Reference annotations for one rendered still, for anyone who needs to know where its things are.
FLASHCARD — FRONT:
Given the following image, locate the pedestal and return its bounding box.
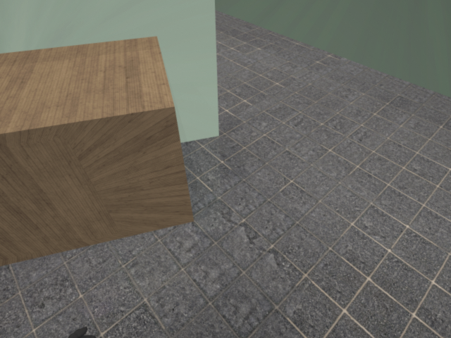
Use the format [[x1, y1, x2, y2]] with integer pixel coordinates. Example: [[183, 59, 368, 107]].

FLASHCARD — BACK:
[[0, 36, 194, 266]]

